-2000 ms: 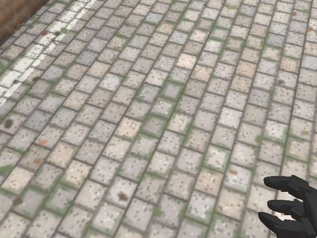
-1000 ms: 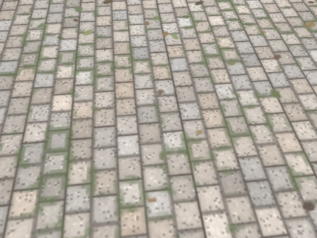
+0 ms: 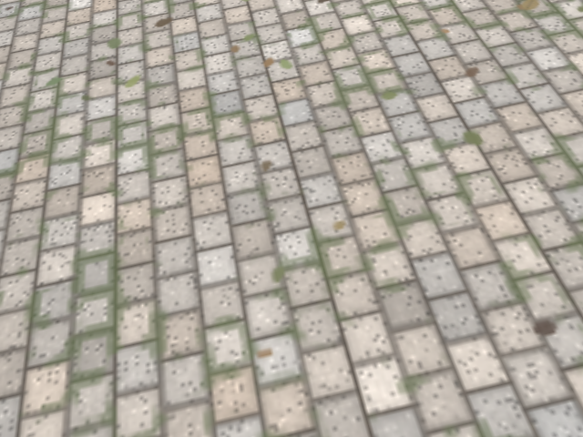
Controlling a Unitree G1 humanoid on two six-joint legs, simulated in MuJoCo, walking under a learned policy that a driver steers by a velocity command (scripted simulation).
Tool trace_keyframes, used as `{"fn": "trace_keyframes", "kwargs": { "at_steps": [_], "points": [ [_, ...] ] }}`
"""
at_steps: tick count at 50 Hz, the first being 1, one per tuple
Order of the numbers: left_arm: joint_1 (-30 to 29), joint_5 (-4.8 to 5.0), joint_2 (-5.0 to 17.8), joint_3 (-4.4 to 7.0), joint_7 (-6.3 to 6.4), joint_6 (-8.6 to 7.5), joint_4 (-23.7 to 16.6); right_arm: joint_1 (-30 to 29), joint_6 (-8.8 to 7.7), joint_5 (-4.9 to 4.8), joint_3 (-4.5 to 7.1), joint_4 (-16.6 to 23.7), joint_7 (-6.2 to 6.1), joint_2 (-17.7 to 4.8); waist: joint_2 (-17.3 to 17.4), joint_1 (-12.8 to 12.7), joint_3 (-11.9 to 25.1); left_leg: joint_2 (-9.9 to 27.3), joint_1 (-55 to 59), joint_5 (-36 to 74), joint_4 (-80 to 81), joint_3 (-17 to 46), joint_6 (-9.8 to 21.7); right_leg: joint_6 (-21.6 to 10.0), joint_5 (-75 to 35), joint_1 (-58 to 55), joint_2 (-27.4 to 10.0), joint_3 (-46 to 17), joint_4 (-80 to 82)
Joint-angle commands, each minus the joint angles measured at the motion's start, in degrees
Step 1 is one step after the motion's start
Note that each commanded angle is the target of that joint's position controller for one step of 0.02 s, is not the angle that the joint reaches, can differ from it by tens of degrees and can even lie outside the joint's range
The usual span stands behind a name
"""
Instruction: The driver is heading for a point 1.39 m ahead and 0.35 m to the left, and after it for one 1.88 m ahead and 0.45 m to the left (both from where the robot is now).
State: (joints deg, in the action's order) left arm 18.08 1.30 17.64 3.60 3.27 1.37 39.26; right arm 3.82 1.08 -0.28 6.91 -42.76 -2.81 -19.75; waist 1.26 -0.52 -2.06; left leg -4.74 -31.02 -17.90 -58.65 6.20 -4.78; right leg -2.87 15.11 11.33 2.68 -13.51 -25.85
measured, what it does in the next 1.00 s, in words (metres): walks ahead, turning left: left foot, then right foot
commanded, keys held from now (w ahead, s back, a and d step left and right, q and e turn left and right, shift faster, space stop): q+shift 0.12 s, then w+q+shift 0.54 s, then w+shift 0.02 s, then w+e+shift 0.32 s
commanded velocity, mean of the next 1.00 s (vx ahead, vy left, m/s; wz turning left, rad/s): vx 0.64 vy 0.00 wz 0.30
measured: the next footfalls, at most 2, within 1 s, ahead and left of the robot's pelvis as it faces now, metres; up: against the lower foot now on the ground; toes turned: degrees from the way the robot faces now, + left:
left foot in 0.42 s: +0.17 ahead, +0.19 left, +0.00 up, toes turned +12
right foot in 0.84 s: +0.69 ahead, +0.20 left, +0.00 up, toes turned +28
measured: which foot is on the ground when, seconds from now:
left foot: up 0.00-0.40, down 0.42-0.86, up 0.88-1.00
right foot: down 0.00-0.44, up 0.46-0.82, down 0.84-1.00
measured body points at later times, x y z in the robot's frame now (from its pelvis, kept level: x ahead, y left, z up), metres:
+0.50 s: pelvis +0.16 +0.10 -0.03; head +0.19 +0.12 +0.42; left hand +0.15 +0.40 -0.14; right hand +0.36 -0.15 -0.11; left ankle +0.13 +0.18 -0.75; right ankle +0.02 -0.08 -0.68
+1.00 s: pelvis +0.58 +0.24 -0.02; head +0.60 +0.27 +0.43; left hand +0.54 +0.53 -0.14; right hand +0.80 +0.06 -0.11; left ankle +0.44 +0.32 -0.65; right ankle +0.65 +0.18 -0.75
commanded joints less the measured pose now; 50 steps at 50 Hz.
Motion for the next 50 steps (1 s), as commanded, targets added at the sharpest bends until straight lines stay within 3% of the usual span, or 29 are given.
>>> {"fn": "trace_keyframes", "kwargs": {
  "at_steps": [1, 6, 8, 9, 11, 14, 18, 20, 21, 22, 23, 24, 25, 27, 30, 33, 35, 37, 39, 40, 41, 42, 43, 44, 45, 46, 47, 49, 50],
  "points": [
    [-0.7, -0.37, 8.1, 1.86, 0.54, -0.20, -4.8, -3.2, -1.44, -0.29, -0.42, 3.4, 0.82, -2.4, -10.6, -1.4, 5.8, 2.3, -6.2, 1.6, 6.9, 0.0, -1.1, -7.5, -20.0, -12.8, -12.6, -11.0, 3.8],
    [-3.4, -2.72, 3.9, -0.92, -1.05, -0.15, -4.1, -1.5, -1.84, -0.39, -2.15, 1.9, 2.81, -1.2, -11.1, -2.5, 5.4, 5.9, 9.7, 1.6, 18.4, -4.2, -0.5, -7.9, -31.2, -5.2, -11.9, -6.1, 2.9],
    [-0.4, -2.13, 10.2, 0.99, -1.71, -0.17, -2.9, -2.5, -2.24, -1.40, -2.19, 2.4, 3.26, -3.6, -11.1, -5.5, 3.1, 4.0, 7.7, -1.2, 18.1, -7.5, 1.2, -9.9, -2.1, -5.3, -13.3, -9.5, 8.7],
    [0.2, -1.84, 11.4, 1.38, -1.95, -0.57, -2.5, -4.1, -2.83, -2.27, -2.22, 3.3, 3.55, -4.4, -11.3, -6.4, -0.7, 4.7, 3.4, -3.5, 18.8, -6.5, 2.8, -10.6, 16.1, -5.4, -14.4, -12.8, 12.1],
    [0.2, -1.62, 11.1, 1.41, -1.96, -2.17, -1.8, -5.5, -4.56, -3.22, -2.63, 4.2, 4.13, -4.5, -11.5, -6.7, -6.2, 6.2, -5.4, -6.1, 19.9, -4.0, 5.9, -11.2, 24.6, -9.6, -17.3, -16.8, 15.1],
    [1.4, -1.49, 10.1, 1.89, -2.06, -4.27, -1.2, -4.3, -6.63, -3.18, -3.27, 4.5, 4.98, -3.9, -9.4, -6.5, -4.0, 8.4, -11.9, -5.0, 19.5, -3.0, 9.4, -10.7, 16.2, -19.5, -19.8, -13.7, 15.1],
    [0.6, -1.06, 10.1, 2.54, -3.14, -4.78, -2.2, -3.2, -6.49, -3.03, -4.36, 5.6, 6.01, -2.5, -6.5, -5.2, -1.6, 8.4, -7.6, -2.0, 20.7, -7.1, 10.6, -8.9, 6.4, -17.9, -18.7, -4.4, 14.1],
    [-4.4, -0.54, 10.4, 2.54, -3.28, -4.70, -3.9, 6.0, -6.11, -2.62, -4.14, 3.4, 6.01, -2.4, -5.2, 1.2, 1.9, 3.9, 10.7, 2.8, 24.6, -13.1, 11.5, -5.9, -11.3, -6.4, -14.5, 5.6, 6.4],
    [-5.6, -0.72, 9.0, 1.91, -3.02, -5.10, -5.0, 15.7, -5.86, -2.36, -2.57, 0.5, 5.61, -5.3, -2.9, 5.9, 7.1, 0.7, 27.2, 3.9, 23.2, -14.3, 12.8, -3.7, -26.4, 2.7, -11.2, 11.2, -5.1],
    [-9.4, -1.59, 6.3, 0.74, -2.62, -6.20, -8.1, 30.3, -5.89, -2.48, 0.20, -2.0, 4.79, -11.8, 6.5, 13.2, 12.5, 8.0, 45.2, -7.3, 27.8, 3.8, 18.6, 1.8, -29.2, 19.5, -4.9, 18.0, -29.1],
    [-8.2, -2.05, 0.1, -1.26, -3.19, -8.51, -10.4, 33.6, -6.80, -1.85, 0.26, -1.7, 4.92, -15.4, 19.6, 11.0, 14.9, 20.1, 55.4, -26.3, 40.8, 36.0, 25.6, 4.5, 12.6, 38.0, 2.5, 10.9, -46.5],
    [-12.0, 0.20, 4.6, -0.72, -3.87, -10.54, -11.1, 30.8, -7.06, -1.65, -1.05, -0.1, 4.82, -10.1, 12.5, 11.5, 10.3, 21.9, 55.9, -27.4, 45.9, 41.5, 25.3, 2.4, 11.2, 47.0, 0.0, 5.7, -50.5],
    [-13.3, 1.19, 6.3, -0.57, -4.45, -11.73, -10.9, 28.1, -6.92, -0.80, -1.48, 1.0, 4.59, -8.6, 7.5, 10.2, 5.8, 21.3, 53.0, -21.2, 45.1, 36.2, 24.7, 1.4, 7.9, 49.2, -2.6, 6.1, -49.6],
    [-12.7, -1.45, 6.1, -0.59, -4.49, -12.55, -10.0, 23.6, -6.09, -0.59, -1.88, 3.4, 4.31, -7.5, -1.4, 6.4, 0.9, 17.4, 42.6, -10.7, 45.6, 28.2, 23.6, 2.0, 2.0, 44.1, -5.2, 6.8, -40.9],
    [-12.8, -2.31, 6.3, -0.28, -5.05, -11.14, -10.1, 19.1, -5.33, -1.20, -2.63, 4.6, 3.16, -5.7, 0.9, 2.0, -4.7, 12.1, 29.1, 1.7, 48.6, 19.7, 22.4, 4.7, -2.0, 36.5, -5.0, 9.2, -30.6],
    [-20.6, -2.52, 3.1, -1.82, -5.27, -11.18, -13.1, 18.0, -5.12, -1.64, -2.34, 4.0, 1.57, -6.1, 2.4, 2.9, -8.3, 6.8, 12.3, 11.2, 50.1, 12.4, 19.7, 7.0, -13.9, 24.3, -1.2, 14.4, -15.0],
    [-23.7, -1.69, 1.9, -2.16, -5.72, -11.76, -13.9, 21.4, -5.84, -1.86, -2.19, 2.0, 1.03, -6.2, 3.9, 4.9, -6.4, 8.7, 8.4, 10.7, 54.0, 11.8, 18.2, 6.4, -26.3, 12.5, -0.6, 14.7, -7.2],
    [-24.1, -0.17, 3.7, -1.38, -5.52, -11.44, -13.3, 23.2, -6.46, -1.90, -2.37, 0.1, 1.02, -5.9, 5.7, 5.1, -5.6, 10.7, 17.5, 15.5, 53.8, 10.5, 16.5, 5.1, -30.4, 12.2, -1.3, 13.3, -2.7],
    [-23.0, 0.43, 6.2, -0.13, -5.18, -10.85, -13.3, 24.9, -6.14, -0.78, -2.45, -1.3, 1.43, -5.8, 7.0, 3.8, -2.3, 11.8, 29.3, 39.1, 46.4, 7.9, 14.4, 2.5, -23.7, 12.3, 0.9, 16.4, -1.8],
    [-19.9, 0.86, 8.0, 0.86, -4.81, -10.47, -13.0, 25.6, -5.75, 0.58, -2.37, -2.0, 1.84, -6.4, 8.8, 1.7, 1.4, 12.3, 33.4, 55.9, 39.0, 6.5, 13.6, 0.7, -18.8, 9.1, 2.8, 18.9, -3.8],
    [-11.7, 1.59, 9.6, 1.91, -4.28, -9.77, -11.4, 24.6, -5.11, 1.96, -2.15, -2.2, 2.02, -7.4, 11.4, -3.4, 6.4, 12.9, 34.1, 71.3, 27.9, 5.0, 13.0, -1.3, -15.2, 1.4, 3.8, 20.6, -6.0],
    [2.0, 1.81, 10.5, 2.43, -3.52, -8.47, -8.2, 20.1, -4.54, 2.83, -2.30, -1.1, 1.87, -7.4, 11.6, -10.9, 12.3, 12.7, 27.3, 76.4, 12.1, 3.3, 11.6, -3.7, -13.7, -12.5, 0.2, 18.6, -8.7],
    [12.0, -0.79, 13.9, 2.90, -3.57, -8.13, -5.3, 25.6, -4.79, 2.60, -4.03, 0.7, 1.75, -0.3, -6.5, -8.3, 24.0, 5.9, 6.7, 43.0, -17.4, 2.8, 8.4, -14.3, 0.2, -37.2, -14.1, -7.1, -10.6],
    [16.4, 0.31, 12.2, 2.83, -5.02, -8.56, -2.2, 28.8, -5.95, 0.55, -5.86, 0.4, 2.98, 1.4, -24.7, -7.0, 32.7, -1.9, -3.9, -6.1, -28.6, 3.9, 6.6, -19.8, 20.5, -45.9, -20.4, -37.6, 3.7],
    [12.8, -0.11, 6.9, 1.82, -4.58, -8.34, -2.7, 20.4, -7.20, -1.92, -4.78, 2.8, 3.46, -3.5, -18.3, -8.4, 21.5, 2.1, -12.7, -4.8, -30.2, 4.9, 8.0, -17.1, 25.5, -41.2, -18.8, -37.8, 7.8],
    [10.3, -0.75, 6.4, 1.69, -4.45, -7.89, -2.8, 11.7, -8.70, -1.92, -5.30, 5.6, 3.89, -4.7, -8.2, -8.3, 13.5, 4.4, -13.7, -3.3, -26.5, 4.9, 9.0, -15.2, 18.9, -31.7, -17.2, -30.6, 8.4],
    [8.5, -1.41, 7.4, 1.83, -4.77, -7.90, -2.6, 5.6, -9.92, -0.22, -5.80, 7.3, 4.06, -3.2, 0.5, -6.4, 6.3, 4.9, -11.6, -3.1, -20.6, 3.4, 10.0, -14.2, 10.1, -20.4, -14.1, -26.0, 10.8],
    [3.5, -1.88, 5.8, 1.30, -4.52, -7.86, -3.1, 7.1, -10.31, 0.68, -6.01, 7.3, 4.41, -1.6, -0.5, -0.3, 2.2, 7.2, -7.7, -2.0, -12.4, 3.8, 9.1, -15.6, 3.5, -9.5, -10.5, -21.0, 13.6],
    [2.8, -1.21, 4.6, 0.96, -4.43, -7.66, -2.9, 7.8, -10.10, 0.87, -6.07, 7.1, 4.40, -1.3, -1.7, 1.1, 0.7, 7.7, -7.0, -2.3, -8.6, 3.5, 8.3, -16.1, 2.3, -6.4, -9.5, -19.1, 14.9]
  ]
}}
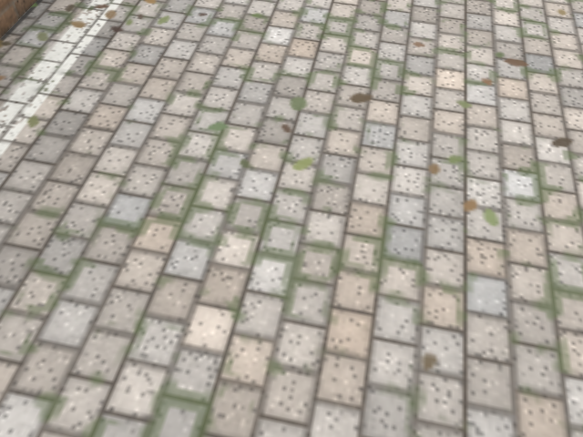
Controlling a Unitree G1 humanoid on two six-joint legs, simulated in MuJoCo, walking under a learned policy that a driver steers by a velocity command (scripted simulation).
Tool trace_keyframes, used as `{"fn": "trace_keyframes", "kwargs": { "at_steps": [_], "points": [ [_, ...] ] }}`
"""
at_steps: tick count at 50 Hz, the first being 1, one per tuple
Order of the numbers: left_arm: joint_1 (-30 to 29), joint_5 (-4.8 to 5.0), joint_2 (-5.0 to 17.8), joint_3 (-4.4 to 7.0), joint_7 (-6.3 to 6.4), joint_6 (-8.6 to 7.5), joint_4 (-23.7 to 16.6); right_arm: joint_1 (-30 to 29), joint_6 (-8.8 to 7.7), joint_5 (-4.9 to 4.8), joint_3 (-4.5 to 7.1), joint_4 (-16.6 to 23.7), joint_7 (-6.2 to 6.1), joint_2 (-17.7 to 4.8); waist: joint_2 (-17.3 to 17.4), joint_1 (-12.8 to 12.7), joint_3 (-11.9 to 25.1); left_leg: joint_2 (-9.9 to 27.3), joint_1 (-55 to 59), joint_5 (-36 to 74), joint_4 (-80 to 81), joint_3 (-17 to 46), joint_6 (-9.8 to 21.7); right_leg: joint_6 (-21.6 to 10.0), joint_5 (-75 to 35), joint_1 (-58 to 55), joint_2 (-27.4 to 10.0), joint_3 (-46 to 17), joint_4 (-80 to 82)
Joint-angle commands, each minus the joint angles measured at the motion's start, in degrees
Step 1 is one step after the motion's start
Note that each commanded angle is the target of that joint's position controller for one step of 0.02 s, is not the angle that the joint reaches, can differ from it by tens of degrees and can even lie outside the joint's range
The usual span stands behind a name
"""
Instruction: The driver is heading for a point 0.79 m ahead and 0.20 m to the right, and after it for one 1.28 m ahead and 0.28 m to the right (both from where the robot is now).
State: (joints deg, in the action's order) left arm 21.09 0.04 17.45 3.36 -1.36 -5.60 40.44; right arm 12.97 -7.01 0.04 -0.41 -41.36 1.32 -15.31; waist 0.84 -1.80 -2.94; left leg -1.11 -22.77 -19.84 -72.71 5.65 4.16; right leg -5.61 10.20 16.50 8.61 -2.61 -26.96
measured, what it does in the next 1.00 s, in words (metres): walks ahead, turning right: left foot, then right foot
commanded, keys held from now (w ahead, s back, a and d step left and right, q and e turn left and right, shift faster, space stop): w+e+shift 0.70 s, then w+q+shift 0.30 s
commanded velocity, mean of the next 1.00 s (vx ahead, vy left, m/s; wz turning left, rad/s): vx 0.99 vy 0.00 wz -0.62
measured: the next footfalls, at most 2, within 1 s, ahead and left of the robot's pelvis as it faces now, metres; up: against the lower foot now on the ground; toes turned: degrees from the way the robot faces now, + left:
left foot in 0.26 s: +0.47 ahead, +0.18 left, +0.00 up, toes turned -19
right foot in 0.70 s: +0.74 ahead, -0.24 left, +0.00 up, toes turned -43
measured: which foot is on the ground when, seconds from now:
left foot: up 0.00-0.24, down 0.26-0.70, up 0.72-1.00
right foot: down 0.00-0.26, up 0.28-0.68, down 0.70-1.00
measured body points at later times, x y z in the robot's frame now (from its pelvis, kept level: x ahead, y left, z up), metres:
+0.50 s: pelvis +0.44 +0.03 +0.00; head +0.45 +0.01 +0.45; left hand +0.75 +0.19 -0.06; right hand +0.31 -0.25 -0.12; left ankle +0.44 +0.19 -0.73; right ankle +0.47 -0.10 -0.63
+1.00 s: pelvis +0.80 -0.22 +0.00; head +0.80 -0.23 +0.45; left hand +0.99 -0.04 -0.12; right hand +0.77 -0.53 -0.09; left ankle +1.08 -0.19 -0.63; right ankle +0.71 -0.21 -0.73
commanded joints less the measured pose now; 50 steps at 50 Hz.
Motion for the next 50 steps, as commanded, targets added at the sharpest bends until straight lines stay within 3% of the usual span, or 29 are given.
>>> {"fn": "trace_keyframes", "kwargs": {
  "at_steps": [1, 3, 5, 7, 10, 11, 12, 13, 14, 15, 16, 17, 18, 19, 22, 25, 29, 31, 33, 34, 35, 36, 37, 38, 39, 40, 42, 45, 50],
  "points": [
    [-0.8, 0.80, 4.4, 1.04, 0.41, -0.56, -3.7, -1.2, -1.84, 0.80, 1.14, 5.8, 0.13, -5.6, -1.5, 3.6, -0.2, 4.8, -14.7, -1.2, 9.4, 3.7, -1.7, -13.6, 7.2, -7.8, -15.3, -29.1, 16.8],
    [-2.1, 2.12, 5.9, 1.50, 1.36, -0.63, -3.6, -6.3, -2.02, 1.54, 0.37, 8.5, 0.14, -5.1, -1.6, 3.8, -4.7, 5.6, -11.6, 4.4, 20.2, 1.7, -4.1, -12.8, 5.6, 2.8, -14.5, -25.3, 19.0],
    [-2.9, 2.54, 7.9, 2.43, 2.18, -0.48, -3.6, -11.8, -2.35, 1.66, -0.18, 10.4, 0.61, -3.8, -2.1, 2.1, -5.8, 3.0, 3.2, 20.3, 33.2, -1.1, -5.5, -9.2, 6.3, 15.1, -10.3, -19.0, 20.0],
    [0.4, 2.84, 9.4, 3.05, 2.41, -0.41, -2.6, -12.6, -1.90, 0.43, 0.99, 10.6, 0.25, -5.5, -3.4, 0.9, -3.7, 1.8, 12.3, 30.1, 36.3, 0.1, -7.2, -6.8, 9.1, 16.1, -11.3, -20.6, 19.6],
    [4.5, 3.62, 7.9, 2.97, 2.41, 0.77, -1.2, -13.8, -1.52, -1.11, 2.65, 11.2, -0.87, -8.0, -3.8, 0.1, -2.7, 1.9, 10.9, 23.1, 41.9, 1.3, -7.5, -3.9, 8.3, 4.2, -12.1, -22.4, 11.6],
    [5.3, 3.07, 7.7, 2.88, 2.19, 1.29, -0.8, -10.5, -1.63, -1.35, 3.77, 10.8, -1.20, -9.2, -4.5, 2.1, -0.4, 1.1, 13.7, 17.7, 42.0, 0.5, -6.6, -2.5, 1.1, 1.1, -12.0, -22.1, 5.7],
    [4.8, 2.20, 7.4, 2.61, 1.71, 1.57, -0.9, -3.7, -1.66, -1.68, 5.12, 10.1, -1.51, -10.8, -4.7, 6.8, 4.5, 1.7, 21.1, 14.5, 41.4, -0.4, -5.4, -0.3, -7.9, 0.6, -10.0, -19.9, -5.3],
    [3.0, 0.24, 4.1, 1.30, 1.30, 1.74, -2.6, 9.6, -1.24, -1.65, 6.24, 8.6, -2.16, -13.1, -3.0, 13.2, 14.6, 8.6, 37.5, 5.2, 37.2, 5.0, -2.7, 1.8, -7.5, 8.4, -7.8, -16.6, -23.7],
    [13.0, 2.90, -4.6, -1.30, 1.29, 0.98, -4.4, 15.6, -0.34, 0.26, 7.26, 6.5, -1.68, -19.1, 21.8, 7.6, 26.7, 25.2, 54.6, -18.8, 48.5, 38.6, 7.2, 4.2, 21.0, 24.1, -2.1, -10.0, -47.2],
    [11.0, 5.15, -1.0, -1.73, 2.00, 1.18, -5.0, 14.6, 0.26, -0.40, 7.14, 6.1, -1.03, -16.8, 25.0, 8.0, 24.3, 26.8, 51.3, -34.7, 57.2, 52.3, 6.9, 4.1, 17.5, 32.7, -7.5, -7.8, -57.1],
    [3.8, 4.67, 2.8, -0.84, 2.38, 1.48, -5.2, 10.9, 0.67, -0.75, 6.35, 6.5, -1.43, -12.5, 16.8, 9.5, 14.1, 24.4, 43.9, -28.4, 57.9, 42.8, 5.1, 4.2, 12.6, 36.2, -9.8, -5.2, -59.5],
    [-1.0, 3.29, 4.0, -0.53, 2.32, 1.71, -5.7, 9.0, 1.16, 0.00, 5.87, 5.6, -1.64, -10.6, 8.2, 9.2, 8.2, 22.5, 37.0, -15.9, 56.7, 31.9, 4.2, 4.0, 9.8, 35.7, -12.3, -3.5, -58.3],
    [-4.7, 1.86, 3.9, -0.37, 1.88, 1.81, -6.8, 7.6, 1.41, 1.16, 5.47, 4.7, -1.62, -9.0, 4.3, 8.0, 4.4, 20.5, 29.6, -5.8, 56.7, 24.3, 4.0, 3.5, 8.0, 33.3, -14.2, -3.2, -55.5],
    [-5.7, 2.00, 3.1, -0.09, 1.21, 2.46, -7.4, 5.7, 1.22, 1.82, 4.99, 3.8, -1.79, -7.0, 5.2, 5.9, 2.3, 18.6, 24.3, 0.3, 57.4, 18.0, 3.8, 3.1, 7.3, 30.3, -16.1, -3.9, -53.2],
    [-8.1, 2.91, -0.1, -0.75, 0.23, 4.77, -9.6, 3.2, 0.62, 0.01, 4.61, 1.3, -1.53, -4.1, 5.2, 3.0, -0.8, 17.6, 19.5, 9.3, 60.2, 6.1, 3.3, 2.6, 7.9, 30.8, -18.8, -3.4, -49.2],
    [-10.8, 2.02, 0.1, -1.28, -0.70, 4.81, -11.4, 0.0, 0.15, 0.03, 5.40, 0.8, -1.88, -7.1, 2.5, 0.8, -3.8, 17.3, 16.1, 15.7, 64.2, -3.5, 3.0, 3.6, -1.0, 31.1, -19.3, -2.8, -41.0],
    [-19.5, 1.64, 1.7, -1.23, -2.60, 3.75, -12.5, 3.2, 0.14, 0.08, 6.29, -0.8, -2.11, -11.6, -2.6, 3.6, -6.9, 13.8, 18.2, 24.1, 67.4, -15.3, 0.2, 1.5, -14.2, 24.1, -15.5, 5.4, -22.7],
    [-20.8, 1.92, 3.7, -0.40, -3.15, 3.33, -13.1, 5.3, 0.63, 0.28, 6.81, -1.4, -2.03, -15.0, 0.3, 2.6, -4.7, 13.8, 22.5, 50.9, 62.6, -18.1, -0.9, -0.6, -13.4, 16.5, -10.5, 10.5, -18.0],
    [-14.2, 2.78, 7.7, 1.57, -3.11, 3.64, -12.2, 5.9, 2.06, 0.16, 7.56, -1.3, -2.37, -18.5, 5.5, -3.0, 1.1, 15.2, 27.5, 79.1, 48.2, -19.0, -1.2, -2.8, -6.0, 7.5, -5.5, 13.5, -18.6],
    [-3.9, 2.95, 10.8, 3.31, -2.87, 4.19, -9.7, 4.5, 2.57, -0.04, 7.85, -0.2, -2.48, -19.3, 7.0, -8.5, 6.5, 15.8, 23.7, 85.1, 35.3, -18.4, -0.8, -4.6, -3.2, -5.4, -3.8, 13.4, -19.0],
    [10.8, 2.88, 14.4, 5.57, -2.02, 4.99, -5.3, 1.9, 2.24, -0.39, 7.44, 1.4, -2.58, -18.0, 3.7, -15.3, 11.9, 13.4, 10.6, 74.4, 16.2, -17.5, -2.1, -7.5, -6.5, -27.0, -4.5, 8.2, -14.1],
    [11.2, 2.88, 16.1, 5.65, -0.52, 5.78, -3.4, 2.6, 0.50, 0.49, 4.49, 1.7, -2.33, -8.0, -16.2, -11.0, 9.4, 0.6, -8.1, -0.8, -12.2, -16.6, -4.4, -11.1, -12.6, -38.7, -12.7, -7.4, -10.4],
    [3.7, 0.55, 16.5, 3.84, -0.71, 3.79, -7.8, 14.0, -2.04, -1.52, 2.36, 5.6, -1.26, -5.9, -21.3, -1.1, 26.4, -1.9, -22.2, -11.9, -23.4, -0.3, -3.7, -23.1, 15.5, -49.7, -26.5, -44.4, 3.9],
    [6.0, 0.13, 10.1, 3.44, -0.69, 3.08, -7.1, 7.4, -2.86, -3.88, 3.47, 3.8, -1.00, -12.0, -7.8, -6.5, 24.0, 2.0, -22.5, -4.5, -18.9, 3.0, -1.8, -18.5, 29.9, -43.0, -26.9, -46.4, 11.9],
    [4.5, -0.13, 10.2, 3.09, -0.88, 1.84, -5.6, 2.4, -2.51, -5.17, 3.32, 5.6, -1.33, -11.3, -1.6, -4.3, 10.7, 3.6, -23.5, -2.2, -13.9, 0.9, -1.4, -15.8, 27.3, -30.5, -26.2, -41.0, 14.9],
    [-0.5, -0.26, 8.4, 2.39, -1.07, 0.50, -5.3, 1.0, -1.71, -3.82, 2.86, 4.6, -2.15, -9.6, 4.6, -1.3, 7.0, 7.3, -20.3, 0.5, -8.8, 1.6, -1.1, -13.4, 20.5, -21.2, -25.0, -35.1, 14.0],
    [-6.4, -1.94, 5.0, 1.04, -0.94, -0.67, -5.1, 5.7, 1.04, -3.14, 3.16, 1.6, -1.60, -9.0, 1.0, 3.5, 2.4, 10.9, -12.8, 5.0, -4.9, 2.4, -1.5, -10.9, 12.8, -6.5, -21.3, -22.4, 14.4],
    [-5.0, -0.97, 3.7, 0.75, -0.75, -2.05, -2.0, 3.6, 3.81, -2.87, 2.77, 0.8, -1.70, -5.9, -0.6, 3.3, -2.8, 11.6, -14.7, 10.8, 2.0, 3.0, -2.9, -7.1, 4.9, 0.5, -18.4, -9.1, 17.9],
    [-2.5, -1.28, 3.8, 0.53, 1.02, -3.37, -0.1, -6.3, 2.38, -2.22, 2.44, 3.1, -0.18, -4.6, -0.3, -1.2, -5.2, 8.2, -15.9, 34.4, 23.0, -3.0, -3.7, 0.0, -11.3, -2.8, -14.1, 7.6, 21.9]
  ]
}}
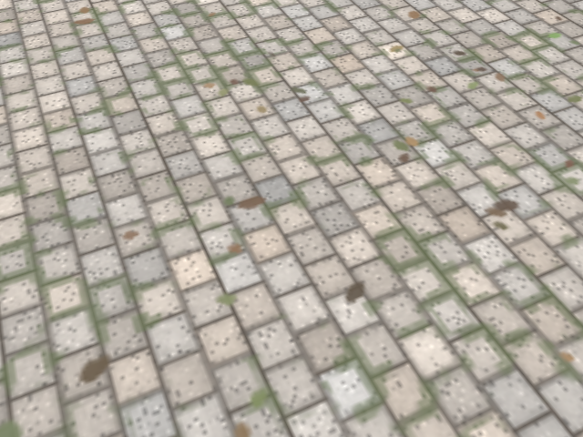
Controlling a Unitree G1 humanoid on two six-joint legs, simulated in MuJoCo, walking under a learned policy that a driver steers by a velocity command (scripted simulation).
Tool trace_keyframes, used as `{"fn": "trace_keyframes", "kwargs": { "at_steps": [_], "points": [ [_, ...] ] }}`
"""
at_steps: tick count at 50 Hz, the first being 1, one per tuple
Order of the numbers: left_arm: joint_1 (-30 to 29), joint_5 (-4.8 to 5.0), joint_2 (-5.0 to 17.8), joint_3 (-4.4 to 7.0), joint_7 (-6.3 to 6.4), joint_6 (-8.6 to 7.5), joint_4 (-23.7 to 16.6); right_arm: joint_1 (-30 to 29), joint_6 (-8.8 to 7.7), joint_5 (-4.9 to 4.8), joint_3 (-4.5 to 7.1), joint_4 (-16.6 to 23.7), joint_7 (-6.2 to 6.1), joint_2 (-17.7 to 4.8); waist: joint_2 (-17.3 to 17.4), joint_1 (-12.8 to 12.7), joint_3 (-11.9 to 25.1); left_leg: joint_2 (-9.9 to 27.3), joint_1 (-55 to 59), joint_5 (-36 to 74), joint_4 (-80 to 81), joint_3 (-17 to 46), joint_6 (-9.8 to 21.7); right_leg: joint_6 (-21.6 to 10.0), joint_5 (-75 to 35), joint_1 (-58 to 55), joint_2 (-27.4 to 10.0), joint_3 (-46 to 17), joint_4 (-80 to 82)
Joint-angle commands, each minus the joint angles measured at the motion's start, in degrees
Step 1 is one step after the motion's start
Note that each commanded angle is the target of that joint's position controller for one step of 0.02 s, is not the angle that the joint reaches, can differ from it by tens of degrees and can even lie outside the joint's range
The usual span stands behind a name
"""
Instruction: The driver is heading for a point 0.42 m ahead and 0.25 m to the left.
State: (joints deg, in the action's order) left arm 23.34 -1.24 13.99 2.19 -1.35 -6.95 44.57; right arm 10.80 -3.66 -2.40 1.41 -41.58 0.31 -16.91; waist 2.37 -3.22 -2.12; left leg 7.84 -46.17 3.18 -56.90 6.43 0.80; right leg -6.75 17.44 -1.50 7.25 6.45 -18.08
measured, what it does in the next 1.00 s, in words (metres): walks ahead, turning left: left foot, then right foot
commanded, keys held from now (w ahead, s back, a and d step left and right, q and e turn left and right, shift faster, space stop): w+q+shift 0.28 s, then shift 0.72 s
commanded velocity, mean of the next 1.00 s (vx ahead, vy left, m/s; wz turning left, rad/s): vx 0.51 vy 0.00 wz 0.37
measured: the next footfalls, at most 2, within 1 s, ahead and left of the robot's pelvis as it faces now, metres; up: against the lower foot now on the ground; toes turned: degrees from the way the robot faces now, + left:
left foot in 0.20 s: +0.41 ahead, +0.11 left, +0.00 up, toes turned +11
right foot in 0.62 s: +0.78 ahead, +0.08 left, +0.00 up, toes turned +27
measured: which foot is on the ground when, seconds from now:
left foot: up 0.00-0.18, down 0.20-0.62, up 0.64-0.96, down 0.98-1.00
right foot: down 0.00-0.20, up 0.22-0.60, down 0.62-1.00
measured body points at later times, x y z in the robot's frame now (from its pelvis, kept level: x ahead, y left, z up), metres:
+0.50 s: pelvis +0.43 +0.07 +0.00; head +0.46 +0.10 +0.45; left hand +0.59 +0.37 -0.05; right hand +0.56 -0.16 -0.12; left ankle +0.37 +0.11 -0.73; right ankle +0.69 -0.03 -0.67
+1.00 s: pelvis +0.63 +0.10 -0.01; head +0.64 +0.12 +0.44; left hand +0.64 +0.38 -0.13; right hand +0.84 -0.09 -0.12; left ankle +0.58 +0.25 -0.74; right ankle +0.74 +0.06 -0.73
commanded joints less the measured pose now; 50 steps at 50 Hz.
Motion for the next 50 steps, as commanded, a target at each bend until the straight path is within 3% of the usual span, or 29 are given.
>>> {"fn": "trace_keyframes", "kwargs": {
  "at_steps": [1, 4, 6, 8, 9, 10, 11, 12, 13, 14, 15, 16, 18, 20, 23, 26, 28, 30, 31, 32, 33, 34, 36, 38, 40, 42, 45, 48, 50],
  "points": [
    [-3.5, 0.05, 7.2, 1.50, 1.31, -2.10, -3.5, -5.8, -1.44, 0.29, 0.65, 3.6, 1.45, -2.8, -1.2, -0.5, -6.4, -2.1, 8.4, 15.0, 10.5, -5.4, 0.2, 2.4, -21.2, 13.3, -12.6, 0.4, 13.4],
    [-0.8, 0.38, 9.1, 1.67, 1.91, -1.17, -1.6, -9.1, -2.26, -0.23, 0.47, 5.3, 3.43, -1.9, -2.8, -1.3, -7.0, -4.8, 7.7, 15.4, 19.1, -9.0, 2.4, 5.0, -32.9, 3.2, -14.9, 3.3, 12.5],
    [-0.5, -0.09, 11.4, 2.08, 2.87, 0.34, -1.4, -9.2, -2.33, -0.13, 1.29, 6.5, 4.56, -3.7, -6.0, 0.2, -3.8, -9.3, 10.2, 10.8, 21.6, -14.2, 4.3, 6.9, -58.7, -5.1, -16.0, 4.9, 6.0],
    [-2.8, -0.66, 14.8, 3.08, 4.44, 2.45, -2.0, -1.2, -0.94, -0.78, 2.71, 6.2, 4.49, -6.4, -11.0, 6.6, 1.6, -13.0, 17.5, 0.5, 18.9, -17.3, 6.1, 7.7, -84.9, -9.8, -18.5, 5.3, -7.3],
    [-6.5, -1.03, 16.0, 3.49, 4.61, 3.17, -3.0, 10.4, 0.36, -0.99, 4.28, 3.7, 3.96, -9.7, -12.0, 13.0, 6.4, -13.0, 28.5, -3.7, 16.1, -15.7, 8.0, 7.3, -90.4, -7.0, -19.5, 4.5, -19.6],
    [-12.2, -0.57, 16.4, 3.68, 4.17, 3.08, -4.9, 26.1, 1.54, -0.62, 6.00, -0.3, 2.90, -13.3, -9.6, 20.9, 11.2, -10.7, 47.4, -4.1, 17.5, -9.3, 10.6, 6.2, -83.3, 4.6, -18.1, 3.5, -39.0],
    [-12.8, -0.84, 6.8, 0.99, 2.22, 1.18, -5.7, 29.6, 2.53, -0.20, 5.43, -2.9, 1.85, -13.2, 9.2, 18.9, 8.3, -7.9, 58.8, -6.9, 15.1, -3.6, 13.3, 6.4, -11.4, 25.0, -6.9, 2.1, -66.8],
    [-5.9, 2.59, 0.2, -1.39, 0.94, -1.25, -10.4, 22.6, 0.95, 2.16, 4.58, 0.2, 1.87, -12.1, 22.9, 8.4, 13.3, 2.7, 69.3, -30.2, 27.7, 31.5, 26.2, 8.5, 17.3, 49.3, 0.7, -9.4, -83.7],
    [-10.3, 3.29, 6.6, -1.23, 0.01, -3.46, -11.8, 20.8, 0.28, 2.65, 4.16, 2.4, 1.65, -8.2, 9.2, 11.6, 15.0, 5.4, 67.7, -44.6, 41.2, 43.5, 24.4, 3.9, 9.6, 51.3, -2.2, -16.2, -78.0],
    [-14.7, 3.84, 8.3, -0.64, -0.20, -4.07, -13.6, 18.6, -0.60, 2.96, 3.76, 2.9, 1.83, -6.7, -1.2, 9.1, 9.2, 4.8, 59.6, -45.1, 44.8, 42.2, 20.5, 1.7, 4.9, 49.4, -4.7, -16.2, -69.6],
    [-13.6, 3.28, 7.8, -0.70, 0.09, -3.91, -12.8, 13.3, -1.43, 2.89, 3.77, 4.1, 2.27, -6.9, -8.8, 4.4, 3.3, 4.4, 49.1, -36.1, 45.5, 38.6, 20.0, 2.1, 2.5, 46.1, -6.8, -15.8, -63.8],
    [-12.5, 1.78, 8.0, -0.46, 0.63, -3.24, -11.7, 8.2, -2.05, 2.97, 3.86, 5.5, 2.24, -7.4, -10.0, 1.8, 1.1, 2.1, 41.8, -22.1, 44.4, 33.5, 19.8, 3.6, 1.9, 42.2, -8.4, -15.9, -59.7],
    [-9.5, 0.65, 10.1, 0.42, 1.26, -1.23, -10.0, 3.4, -1.90, 2.67, 3.41, 6.5, 1.48, -6.7, -8.3, -1.1, -0.7, -0.9, 31.7, 6.1, 43.0, 20.8, 18.1, 7.2, 1.9, 35.6, -11.7, -13.9, -53.6],
    [-13.7, -1.06, 8.1, -0.28, 1.79, -0.45, -12.1, 5.4, -1.87, 1.75, 2.72, 4.5, 0.23, -5.6, -6.4, 0.8, -1.8, -5.6, 24.2, 26.3, 41.3, 9.5, 15.1, 9.8, -3.1, 31.8, -11.4, -8.5, -41.7],
    [-20.5, -0.79, 3.0, -1.80, 1.54, -0.21, -13.3, 11.5, -0.21, 1.08, 2.98, 1.0, -1.68, -6.1, -1.8, 6.2, 3.2, -11.7, 24.8, 24.9, 37.9, 1.3, 9.0, 10.4, -23.8, 24.4, -6.4, -4.6, -21.7],
    [-25.5, 0.00, 4.3, -1.01, 0.75, -0.48, -14.6, 15.6, 1.26, 1.20, 3.00, -1.6, -2.45, -5.9, 2.1, 9.6, 4.6, -9.0, 31.7, 13.5, 35.8, 5.1, 6.8, 9.4, -33.9, 23.3, -3.8, -5.7, -11.2],
    [-25.0, -0.14, 6.5, 0.13, 0.27, -0.96, -14.4, 14.7, 1.87, 1.85, 2.82, -2.0, -2.98, -4.5, 3.5, 8.3, 4.8, -7.0, 37.3, 11.4, 30.9, 8.3, 6.1, 7.6, -32.6, 23.8, -4.0, -7.8, -7.9],
    [-15.2, -0.53, 8.1, 1.35, 0.10, -1.72, -11.2, 9.5, 2.19, 2.36, 3.07, -0.5, -3.16, -4.8, 3.6, 2.0, 8.4, -7.6, 40.9, 18.3, 20.0, 7.7, 4.0, 5.6, -35.8, 16.5, -4.4, -7.1, -3.6],
    [-6.7, -1.04, 9.4, 1.65, 0.12, -2.08, -8.9, 6.9, 2.26, 3.11, 2.45, 1.4, -2.75, -3.4, 0.9, -1.8, 14.7, -9.9, 37.7, 9.5, 6.8, 5.6, 1.9, 3.5, -50.9, 4.7, -10.7, -11.5, -6.3],
    [-4.8, -2.51, 9.7, 0.77, 0.17, -1.72, -8.6, 17.6, 2.20, 3.40, 1.24, 0.0, -2.10, 1.1, -14.5, 2.8, 22.3, -17.5, 22.0, -39.5, -14.5, 4.5, -2.1, -7.7, -77.8, -13.9, -27.0, -29.1, -13.4],
    [-2.9, -1.25, 7.2, 0.56, -0.37, -0.99, -7.1, 27.2, 2.21, 1.63, 0.85, -2.8, -0.93, -1.4, -16.4, 3.7, 31.2, -15.7, 16.4, -44.3, -21.9, 10.1, -2.4, -15.1, -63.8, -20.4, -33.8, -44.6, -12.8],
    [-6.8, -0.02, 6.6, 0.83, -0.20, -0.05, -8.9, 21.1, 3.09, 1.09, 1.92, -3.1, -0.76, -6.1, -9.1, 1.3, 26.4, -12.8, 14.5, -40.3, -24.8, 9.3, -3.7, -13.8, -48.4, -14.5, -30.6, -42.3, -9.4],
    [-14.9, 0.51, 4.6, -0.45, 0.27, 1.87, -9.6, 7.3, 5.15, 1.86, 2.88, 0.3, -1.80, -7.9, -0.3, 2.2, 12.3, -9.7, 13.5, -33.3, -19.2, 3.1, -4.6, -8.2, -24.6, 5.0, -23.6, -33.2, -3.1],
    [-17.6, -0.22, 4.9, -0.58, 0.27, 3.07, -8.6, 8.0, 6.55, 2.23, 2.47, 0.7, -2.24, -4.6, -5.4, 5.5, 6.5, -7.5, 20.1, -30.0, -8.3, 0.1, -4.7, -4.7, -16.7, 17.7, -17.9, -26.8, 1.4],
    [-17.4, -0.50, 4.9, -0.25, 0.12, 3.46, -7.4, 10.2, 6.31, 2.62, 1.65, -0.6, -2.63, -1.2, -8.2, 6.1, 7.2, -7.8, 26.6, -30.9, 2.6, -2.8, -5.1, -4.0, -22.3, 21.2, -14.7, -20.6, 2.0],
    [-15.6, -0.27, 5.8, 0.25, 0.38, 3.70, -6.1, 9.2, 6.08, 3.13, 1.31, -1.1, -2.90, -0.6, -8.8, 5.1, 10.3, -6.8, 29.5, -28.3, 9.6, -2.7, -4.9, -5.1, -22.0, 18.7, -15.9, -20.5, 1.4],
    [-16.2, 0.37, 6.8, 0.56, 0.85, 4.84, -5.4, 7.4, 6.56, 2.87, 1.86, -1.9, -2.77, -2.4, -9.3, 4.7, 9.4, -6.5, 33.7, -20.7, 17.6, -2.9, -3.4, -4.5, -0.4, 21.2, -16.6, -22.0, 3.8],
    [-15.3, 0.57, 5.1, -0.09, 1.27, 5.56, -4.0, 5.7, 6.06, 4.16, 1.82, -2.1, -2.45, -2.1, -8.7, 5.2, 4.6, -6.5, 38.3, -15.7, 27.0, -3.7, -0.4, -0.1, 15.2, 27.3, -14.1, -21.0, 4.8],
    [-12.6, 0.42, 5.5, 0.28, 1.31, 5.40, -3.4, 4.6, 5.42, 4.32, 2.70, -2.3, -2.63, -6.1, -1.4, 2.6, 1.3, -3.7, 32.7, -23.4, 29.6, -0.1, 2.6, 3.8, 14.4, 26.9, -9.8, -15.8, 2.2]
  ]
}}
